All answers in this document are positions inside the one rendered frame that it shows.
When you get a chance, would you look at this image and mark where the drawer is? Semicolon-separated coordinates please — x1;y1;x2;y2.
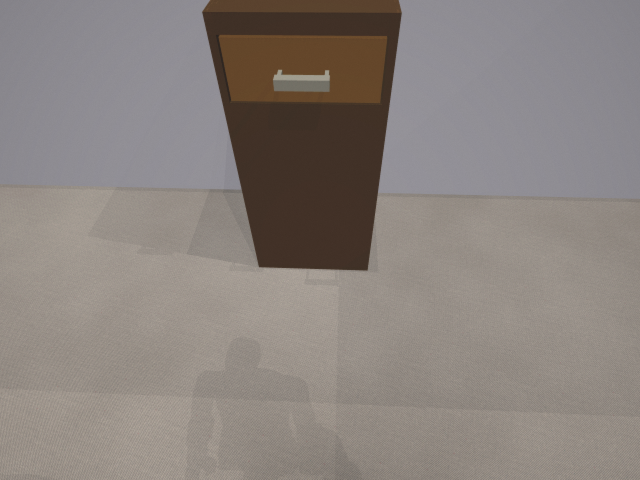
218;35;387;103

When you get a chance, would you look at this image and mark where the handle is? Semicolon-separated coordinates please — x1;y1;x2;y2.
273;70;330;92

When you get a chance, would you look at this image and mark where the cabinet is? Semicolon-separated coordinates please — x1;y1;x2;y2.
202;0;402;271

